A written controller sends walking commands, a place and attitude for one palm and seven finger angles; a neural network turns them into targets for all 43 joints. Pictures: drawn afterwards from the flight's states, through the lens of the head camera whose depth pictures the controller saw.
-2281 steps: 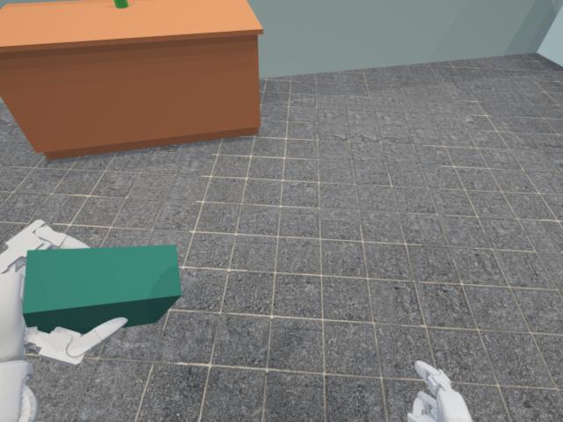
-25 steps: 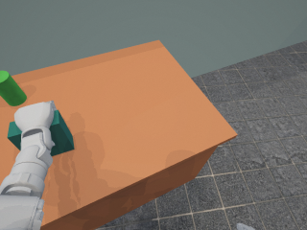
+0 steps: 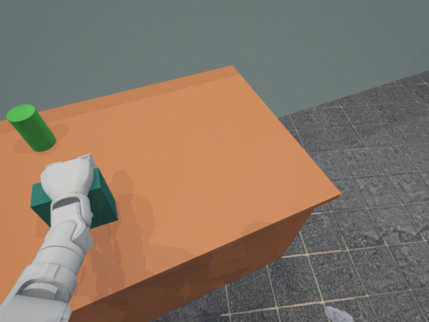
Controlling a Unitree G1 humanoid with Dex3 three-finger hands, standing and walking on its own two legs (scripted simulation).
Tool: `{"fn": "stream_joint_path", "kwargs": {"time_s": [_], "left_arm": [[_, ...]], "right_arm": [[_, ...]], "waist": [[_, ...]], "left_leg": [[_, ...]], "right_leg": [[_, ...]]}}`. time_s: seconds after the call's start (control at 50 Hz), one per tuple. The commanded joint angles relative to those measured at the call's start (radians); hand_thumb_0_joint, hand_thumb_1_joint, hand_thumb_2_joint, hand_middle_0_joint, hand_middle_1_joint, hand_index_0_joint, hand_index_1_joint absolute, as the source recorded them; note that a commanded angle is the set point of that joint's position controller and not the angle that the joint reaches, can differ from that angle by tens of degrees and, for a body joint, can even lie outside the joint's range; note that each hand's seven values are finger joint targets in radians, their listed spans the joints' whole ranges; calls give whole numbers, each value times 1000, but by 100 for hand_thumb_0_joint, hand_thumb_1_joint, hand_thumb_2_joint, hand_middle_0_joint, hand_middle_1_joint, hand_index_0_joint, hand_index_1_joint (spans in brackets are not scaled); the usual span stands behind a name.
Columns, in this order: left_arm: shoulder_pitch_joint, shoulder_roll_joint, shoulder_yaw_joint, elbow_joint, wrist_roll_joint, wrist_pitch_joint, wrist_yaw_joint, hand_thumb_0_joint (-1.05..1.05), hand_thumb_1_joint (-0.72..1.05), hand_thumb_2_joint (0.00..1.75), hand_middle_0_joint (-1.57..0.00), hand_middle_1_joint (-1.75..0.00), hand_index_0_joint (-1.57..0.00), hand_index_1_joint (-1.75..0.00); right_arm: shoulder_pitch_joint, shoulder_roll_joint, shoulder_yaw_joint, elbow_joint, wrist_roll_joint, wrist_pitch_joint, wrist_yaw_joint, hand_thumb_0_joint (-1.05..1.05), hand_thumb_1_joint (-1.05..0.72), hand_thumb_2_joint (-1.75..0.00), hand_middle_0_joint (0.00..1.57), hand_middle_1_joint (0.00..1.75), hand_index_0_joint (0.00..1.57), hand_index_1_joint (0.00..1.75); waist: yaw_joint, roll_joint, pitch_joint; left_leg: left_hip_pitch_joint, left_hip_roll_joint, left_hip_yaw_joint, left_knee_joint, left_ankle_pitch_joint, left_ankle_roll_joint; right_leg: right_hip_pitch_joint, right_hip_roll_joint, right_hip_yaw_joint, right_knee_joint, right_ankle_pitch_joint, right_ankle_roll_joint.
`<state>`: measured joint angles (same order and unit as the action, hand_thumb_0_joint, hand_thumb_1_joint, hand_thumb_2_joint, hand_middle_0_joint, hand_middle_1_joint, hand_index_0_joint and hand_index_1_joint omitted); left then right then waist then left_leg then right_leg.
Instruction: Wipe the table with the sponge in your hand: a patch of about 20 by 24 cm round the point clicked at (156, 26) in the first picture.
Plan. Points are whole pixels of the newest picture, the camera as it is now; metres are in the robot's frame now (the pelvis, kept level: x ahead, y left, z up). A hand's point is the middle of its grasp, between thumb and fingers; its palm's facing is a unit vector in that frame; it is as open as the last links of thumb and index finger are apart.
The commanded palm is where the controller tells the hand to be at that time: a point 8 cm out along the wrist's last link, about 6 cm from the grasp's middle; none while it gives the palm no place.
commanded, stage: wipe back along the first lane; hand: left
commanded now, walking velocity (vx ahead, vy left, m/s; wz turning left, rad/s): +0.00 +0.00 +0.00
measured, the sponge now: (82, 209) +0.34 +0.32 -0.06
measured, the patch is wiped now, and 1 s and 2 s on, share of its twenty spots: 0.95 0.95 0.95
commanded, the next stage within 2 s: lift the sponge slowly off the table in 1.02 s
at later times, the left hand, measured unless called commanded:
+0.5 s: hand (83, 220) +0.29 +0.28 +0.00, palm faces -0.03 -0.03 -1.00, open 10.1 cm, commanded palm +0.25 +0.26 +0.03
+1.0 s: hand (86, 243) +0.25 +0.26 +0.00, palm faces -0.03 -0.05 -1.00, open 10.1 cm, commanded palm +0.20 +0.24 +0.03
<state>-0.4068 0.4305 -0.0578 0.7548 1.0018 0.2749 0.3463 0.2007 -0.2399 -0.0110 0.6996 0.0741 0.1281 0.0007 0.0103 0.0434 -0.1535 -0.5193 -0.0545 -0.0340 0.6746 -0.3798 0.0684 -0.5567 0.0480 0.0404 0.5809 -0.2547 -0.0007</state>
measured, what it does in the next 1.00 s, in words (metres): stands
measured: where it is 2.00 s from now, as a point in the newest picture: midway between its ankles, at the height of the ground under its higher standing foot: outside the picture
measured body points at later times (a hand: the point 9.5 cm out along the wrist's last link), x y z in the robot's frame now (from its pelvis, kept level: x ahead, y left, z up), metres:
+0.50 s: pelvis +0.00 -0.01 +0.00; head +0.02 -0.02 +0.45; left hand +0.29 +0.28 +0.06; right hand +0.21 -0.24 -0.09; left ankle -0.04 +0.07 -0.72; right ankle +0.01 -0.14 -0.72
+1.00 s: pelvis +0.00 -0.02 +0.00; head +0.00 -0.04 +0.45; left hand +0.25 +0.26 +0.06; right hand +0.20 -0.25 -0.09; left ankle -0.04 +0.07 -0.72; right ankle +0.01 -0.14 -0.72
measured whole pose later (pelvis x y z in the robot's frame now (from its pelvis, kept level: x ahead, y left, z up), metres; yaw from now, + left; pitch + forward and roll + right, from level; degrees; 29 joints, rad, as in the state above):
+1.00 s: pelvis +0.00 -0.02 +0.00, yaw +0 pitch +7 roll -1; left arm 0.04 0.35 -0.13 0.29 0.99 0.38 0.33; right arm 0.11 -0.25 0.00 0.66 0.08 0.10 -0.02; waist 0.07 0.05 -0.13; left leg -0.37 -0.04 -0.03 0.62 -0.37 0.04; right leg -0.43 0.06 0.05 0.58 -0.26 -0.02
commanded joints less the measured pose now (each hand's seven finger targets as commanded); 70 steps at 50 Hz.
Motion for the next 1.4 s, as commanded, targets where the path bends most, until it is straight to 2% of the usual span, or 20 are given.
{"fn": "stream_joint_path", "kwargs": {"time_s": [0.0,0.06,0.12,0.16,0.22,0.24,0.26,0.32,0.36,0.42,0.46,0.58,0.74,0.76,0.8,0.86,1.1,1.18,1.22,1.38], "left_arm": [[45,6,-39,-107,-38,12,-53,0,10,130,-120,-160,-120,-160],[109,6,-18,-162,-56,35,-53,0,10,130,-120,-160,-120,-160],[147,-35,-69,-209,-51,65,-59,0,10,130,-120,-160,-120,-160],[140,21,-17,-238,-52,77,-56,0,10,130,-120,-160,-120,-160],[161,-39,-75,-255,-51,96,-64,0,10,130,-120,-160,-120,-160],[183,-18,-54,-259,-54,101,-64,0,10,130,-120,-160,-120,-160],[180,18,-17,-273,-57,102,-62,0,10,130,-120,-160,-120,-160],[197,-36,-78,-296,-48,105,-73,0,10,130,-120,-160,-120,-160],[219,1,-33,-311,-51,101,-70,0,10,130,-120,-160,-120,-160],[225,-41,-80,-322,-42,102,-76,0,10,130,-120,-160,-120,-160],[215,-6,-45,-343,-41,100,-73,0,10,130,-120,-160,-120,-160],[294,-45,-82,-389,-47,93,-79,0,10,130,-120,-160,-120,-160],[414,-34,-55,-426,-60,94,-71,0,10,130,-120,-160,-120,-160],[423,-1,-18,-450,-68,93,-69,0,10,130,-120,-160,-120,-160],[415,-19,-39,-445,-62,97,-67,0,10,130,-120,-160,-120,-160],[478,-10,-23,-490,-70,95,-63,0,10,130,-120,-160,-120,-160],[431,-75,-97,-489,-50,127,-60,0,10,130,-120,-160,-120,-160],[428,-24,-51,-559,-49,124,-55,0,10,130,-120,-160,-120,-160],[417,-59,-92,-561,-46,124,-62,0,10,130,-120,-160,-120,-160],[383,-32,-80,-665,-40,116,-69,0,10,130,-120,-160,-120,-160]], "right_arm": [[-75,-151,-57,-142,-6,-39,2,0,-90,-90,20,30,20,30],[-101,-151,-56,-150,-2,-42,7,0,-90,-90,20,30,20,30],[-119,-147,-52,-159,-1,-41,8,0,-90,-90,20,30,20,30],[-137,-150,-49,-160,1,-41,2,0,-90,-90,20,30,20,30],[-151,-141,-42,-169,3,-42,-3,0,-90,-90,20,30,20,30],[-156,-141,-40,-173,4,-43,-4,0,-90,-90,20,30,20,30],[-162,-146,-40,-170,3,-43,-7,0,-90,-90,20,30,20,30],[-175,-135,-32,-186,5,-45,-10,0,-90,-90,20,30,20,30],[-186,-138,-32,-185,3,-46,-15,0,-90,-90,20,30,20,30],[-193,-131,-27,-193,3,-48,-20,0,-90,-90,20,30,20,30],[-200,-135,-29,-190,2,-48,-24,0,-90,-90,20,30,20,30],[-212,-127,-26,-202,-1,-57,-23,0,-90,-90,20,30,20,30],[-231,-124,-25,-204,0,-67,-25,0,-90,-90,20,30,20,30],[-236,-128,-27,-204,0,-67,-25,0,-90,-90,20,30,20,30],[-236,-125,-27,-201,0,-66,-29,0,-90,-90,20,30,20,30],[-252,-125,-29,-207,0,-72,-25,0,-90,-90,20,30,20,30],[-274,-117,-22,-211,2,-70,-30,0,-90,-90,20,30,20,30],[-284,-114,-25,-220,-2,-72,-33,0,-90,-90,20,30,20,30],[-289,-111,-23,-218,-1,-73,-31,0,-90,-90,20,30,20,30],[-305,-106,-23,-223,-8,-77,-27,0,-90,-90,20,30,20,30]], "waist": [[21,-50,-240],[31,-65,-219],[23,-72,-180],[34,-70,-168],[30,-68,-148],[40,-72,-145],[46,-68,-157],[38,-66,-136],[50,-69,-138],[42,-68,-124],[46,-67,-128],[51,-74,-140],[67,-117,-117],[75,-119,-123],[65,-122,-99],[83,-92,-117],[70,-108,-38],[89,-58,-115],[75,-86,-89],[81,-45,-98]], "left_leg": [[156,64,-58,-69,549,-79],[152,66,-63,-69,569,-79],[150,58,-59,-78,528,-80],[140,52,-60,-86,494,-78],[145,48,-52,-91,477,-80],[144,45,-51,-96,459,-79],[147,45,-56,-97,461,-80],[143,38,-48,-101,419,-76],[139,33,-50,-108,394,-72],[138,27,-41,-107,372,-67],[143,29,-46,-110,364,-65],[140,22,-36,-107,355,-54],[114,15,-29,-119,307,-45],[112,16,-34,-125,300,-44],[111,14,-29,-124,292,-42],[121,15,-30,-132,291,-43],[128,21,-39,-153,222,-41],[158,17,-37,-149,266,-40],[168,22,-44,-150,279,-40],[216,28,-54,-162,328,-38]], "right_leg": [[183,13,-53,-1,296,-81],[198,12,-43,0,326,-82],[202,10,-48,-5,310,-79],[217,11,-33,-8,311,-86],[217,9,-46,-8,306,-85],[228,9,-43,-11,300,-86],[235,10,-35,-9,304,-90],[236,8,-39,-13,290,-88],[246,10,-24,-18,283,-93],[244,7,-24,-22,282,-91],[248,9,-12,-24,281,-95],[278,4,-3,-22,314,-91],[311,-1,20,-34,331,-88],[321,0,26,-36,325,-90],[308,-1,24,-41,317,-87],[325,-1,33,-42,312,-89],[251,9,13,-60,155,-90],[310,5,22,-48,208,-94],[292,6,20,-52,218,-92],[320,7,19,-57,241,-96]]}}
